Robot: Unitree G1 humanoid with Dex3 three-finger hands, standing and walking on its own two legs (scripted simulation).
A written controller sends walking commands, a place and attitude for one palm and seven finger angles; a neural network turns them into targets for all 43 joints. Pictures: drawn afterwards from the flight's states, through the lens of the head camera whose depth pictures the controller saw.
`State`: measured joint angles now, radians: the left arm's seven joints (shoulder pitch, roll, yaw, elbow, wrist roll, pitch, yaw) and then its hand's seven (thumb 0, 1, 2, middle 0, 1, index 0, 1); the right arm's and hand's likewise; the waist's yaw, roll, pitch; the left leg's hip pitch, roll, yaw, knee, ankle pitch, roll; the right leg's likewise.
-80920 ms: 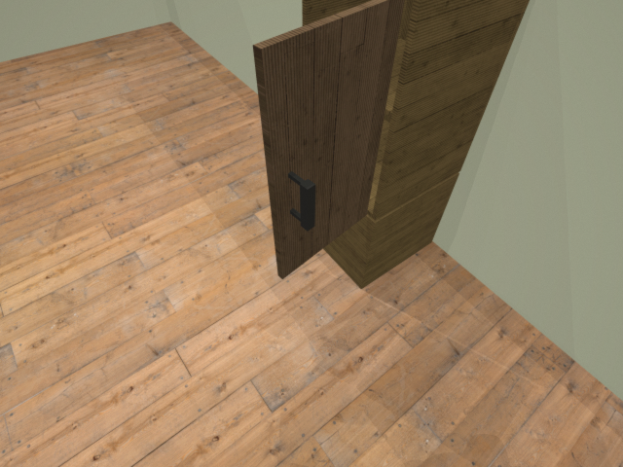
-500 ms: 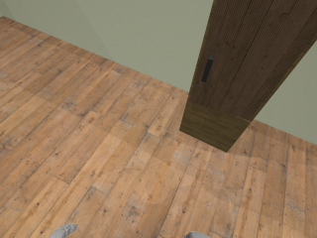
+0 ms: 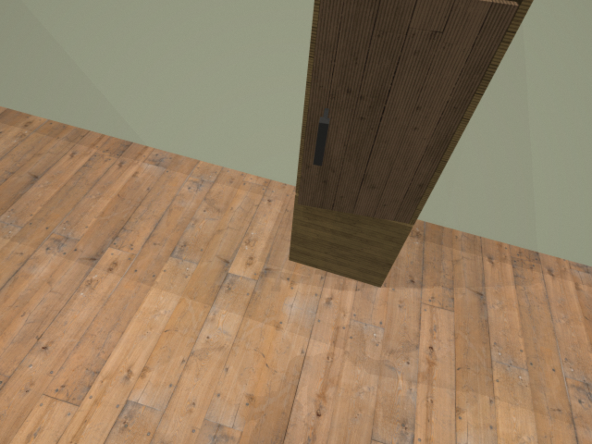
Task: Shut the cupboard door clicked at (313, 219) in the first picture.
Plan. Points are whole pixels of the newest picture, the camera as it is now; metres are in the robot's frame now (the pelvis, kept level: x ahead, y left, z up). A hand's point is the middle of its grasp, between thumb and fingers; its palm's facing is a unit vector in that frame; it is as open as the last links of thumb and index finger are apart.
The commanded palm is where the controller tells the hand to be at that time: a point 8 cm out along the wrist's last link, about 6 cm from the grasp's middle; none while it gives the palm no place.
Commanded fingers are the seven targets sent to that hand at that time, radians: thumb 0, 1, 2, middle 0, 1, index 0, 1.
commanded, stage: take the last steps up to it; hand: left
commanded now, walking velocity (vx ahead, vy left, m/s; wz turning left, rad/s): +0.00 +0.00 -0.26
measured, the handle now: (322, 137) +0.76 -0.02 -0.05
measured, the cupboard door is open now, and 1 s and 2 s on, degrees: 7 7 7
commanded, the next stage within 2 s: come to a stop and stand still in 0.92 s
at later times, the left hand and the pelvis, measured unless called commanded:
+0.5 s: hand (222, 421) +0.18 +0.12 -0.15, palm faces -0.15 -0.97 -0.21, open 7.4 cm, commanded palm none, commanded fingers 0.00 0.90 0.90 -0.20 -0.30 -0.20 -0.30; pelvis +0.05 -0.06 +0.00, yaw -7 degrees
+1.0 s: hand (253, 375) +0.25 +0.08 -0.17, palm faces -0.11 -0.98 -0.15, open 7.4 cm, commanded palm none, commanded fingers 0.00 0.90 0.90 -0.20 -0.30 -0.20 -0.30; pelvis +0.22 -0.09 +0.01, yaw -8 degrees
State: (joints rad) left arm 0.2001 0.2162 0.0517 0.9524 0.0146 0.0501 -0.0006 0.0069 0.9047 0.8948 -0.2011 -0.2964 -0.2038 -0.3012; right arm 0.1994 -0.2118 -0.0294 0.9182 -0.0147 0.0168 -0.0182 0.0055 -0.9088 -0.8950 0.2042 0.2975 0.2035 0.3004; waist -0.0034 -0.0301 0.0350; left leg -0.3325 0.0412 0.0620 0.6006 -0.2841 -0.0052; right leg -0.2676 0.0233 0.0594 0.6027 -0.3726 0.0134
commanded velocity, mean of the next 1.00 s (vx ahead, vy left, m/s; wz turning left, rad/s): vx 0.24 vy -0.07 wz -0.07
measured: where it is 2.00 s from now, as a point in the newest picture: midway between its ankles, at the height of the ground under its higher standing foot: (323, 438)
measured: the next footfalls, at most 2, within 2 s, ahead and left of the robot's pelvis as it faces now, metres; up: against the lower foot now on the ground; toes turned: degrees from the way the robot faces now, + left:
right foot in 0.44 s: +0.06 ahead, -0.18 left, +0.00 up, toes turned -12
left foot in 0.80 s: +0.29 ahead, +0.00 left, +0.00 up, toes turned +1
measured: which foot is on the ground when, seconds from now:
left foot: down 0.00-0.44, up 0.46-0.78, down 0.80-1.00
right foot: up 0.00-0.42, down 0.44-0.82, up 0.84-1.00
